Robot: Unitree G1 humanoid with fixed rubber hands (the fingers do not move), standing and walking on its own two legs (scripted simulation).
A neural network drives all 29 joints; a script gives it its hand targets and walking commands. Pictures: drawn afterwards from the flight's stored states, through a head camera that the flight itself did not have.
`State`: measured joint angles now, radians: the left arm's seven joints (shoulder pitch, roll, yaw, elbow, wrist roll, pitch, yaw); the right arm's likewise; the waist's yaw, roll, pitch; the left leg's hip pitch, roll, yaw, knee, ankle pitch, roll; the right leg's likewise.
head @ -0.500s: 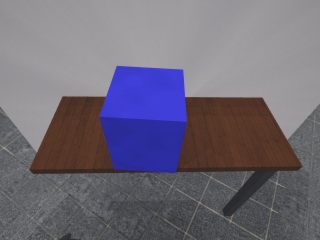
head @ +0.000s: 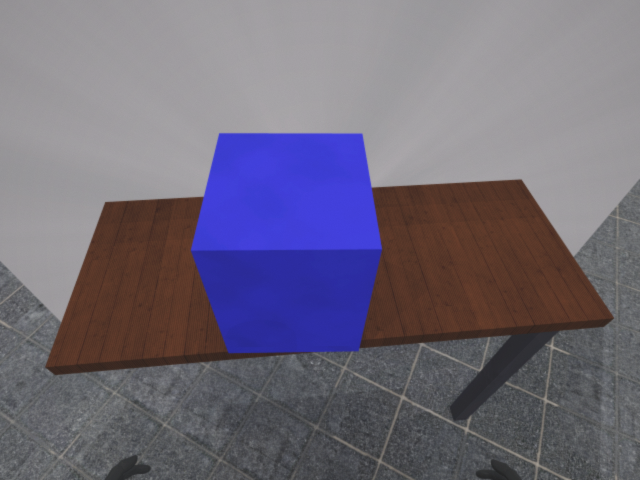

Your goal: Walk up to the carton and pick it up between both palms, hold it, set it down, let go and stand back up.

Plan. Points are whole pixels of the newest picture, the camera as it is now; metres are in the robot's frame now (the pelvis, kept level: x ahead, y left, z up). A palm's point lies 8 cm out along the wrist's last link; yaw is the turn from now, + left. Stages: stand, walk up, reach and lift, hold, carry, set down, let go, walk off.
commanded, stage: walk up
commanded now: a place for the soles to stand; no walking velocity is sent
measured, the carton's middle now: (292, 248) +0.42 +0.04 +0.03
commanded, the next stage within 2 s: stand in 0.88 s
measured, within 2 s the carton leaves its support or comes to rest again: neither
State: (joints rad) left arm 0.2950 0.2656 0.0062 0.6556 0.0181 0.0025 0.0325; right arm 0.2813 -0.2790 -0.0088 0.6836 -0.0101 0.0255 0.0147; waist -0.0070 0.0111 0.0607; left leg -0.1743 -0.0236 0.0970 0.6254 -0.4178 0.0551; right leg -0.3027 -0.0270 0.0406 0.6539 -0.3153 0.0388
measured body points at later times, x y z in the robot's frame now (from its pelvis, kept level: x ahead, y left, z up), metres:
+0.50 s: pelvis +0.00 +0.01 -0.01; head +0.02 +0.00 +0.44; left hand +0.13 +0.28 -0.11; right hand +0.10 -0.26 -0.12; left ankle -0.05 +0.08 -0.72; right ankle +0.02 -0.14 -0.72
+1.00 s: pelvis -0.02 +0.05 -0.01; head +0.00 +0.05 +0.44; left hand +0.12 +0.31 -0.12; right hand +0.06 -0.22 -0.12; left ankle +0.01 +0.16 -0.72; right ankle +0.01 -0.11 -0.71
